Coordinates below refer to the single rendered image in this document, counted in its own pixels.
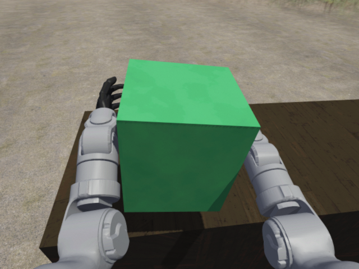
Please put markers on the robot left forearm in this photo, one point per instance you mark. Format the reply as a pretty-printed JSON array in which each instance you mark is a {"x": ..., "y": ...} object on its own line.
[{"x": 96, "y": 185}]

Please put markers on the left robot upper arm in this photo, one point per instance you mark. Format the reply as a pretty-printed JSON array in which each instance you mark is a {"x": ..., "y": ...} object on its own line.
[{"x": 91, "y": 240}]

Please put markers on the pedestal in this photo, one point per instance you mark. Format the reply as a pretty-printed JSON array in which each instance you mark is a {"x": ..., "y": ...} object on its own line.
[{"x": 318, "y": 142}]

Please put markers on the right robot upper arm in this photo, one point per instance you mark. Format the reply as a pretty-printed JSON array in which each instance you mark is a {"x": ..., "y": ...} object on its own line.
[{"x": 300, "y": 241}]

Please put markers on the carton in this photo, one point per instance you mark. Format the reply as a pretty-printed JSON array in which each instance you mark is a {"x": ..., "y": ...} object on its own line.
[{"x": 184, "y": 131}]

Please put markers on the robot right forearm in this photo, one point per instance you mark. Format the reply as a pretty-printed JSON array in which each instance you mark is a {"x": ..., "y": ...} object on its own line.
[{"x": 276, "y": 193}]

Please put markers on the left robot hand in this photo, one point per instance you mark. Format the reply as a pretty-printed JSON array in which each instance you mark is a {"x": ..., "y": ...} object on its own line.
[{"x": 105, "y": 98}]

